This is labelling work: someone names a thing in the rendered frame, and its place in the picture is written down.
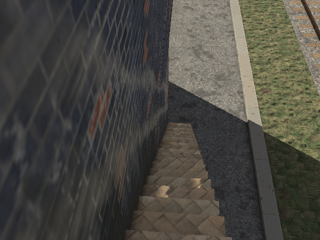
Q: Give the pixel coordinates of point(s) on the stairs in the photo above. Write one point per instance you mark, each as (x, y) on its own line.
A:
(177, 201)

